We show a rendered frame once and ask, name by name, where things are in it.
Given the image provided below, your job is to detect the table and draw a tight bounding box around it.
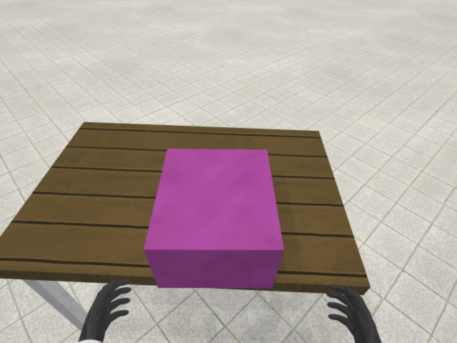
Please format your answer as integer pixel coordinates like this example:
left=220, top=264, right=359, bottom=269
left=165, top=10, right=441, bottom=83
left=0, top=122, right=371, bottom=331

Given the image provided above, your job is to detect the robot right hand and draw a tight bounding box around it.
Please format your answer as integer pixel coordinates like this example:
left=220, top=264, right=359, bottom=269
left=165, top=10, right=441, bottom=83
left=326, top=284, right=381, bottom=343

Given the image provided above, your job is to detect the robot left hand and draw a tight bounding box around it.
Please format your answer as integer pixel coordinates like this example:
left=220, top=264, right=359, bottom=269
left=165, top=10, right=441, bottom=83
left=79, top=279, right=131, bottom=343

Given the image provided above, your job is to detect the carton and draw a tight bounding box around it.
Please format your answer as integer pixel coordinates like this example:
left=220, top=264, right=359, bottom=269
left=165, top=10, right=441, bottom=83
left=144, top=149, right=284, bottom=288

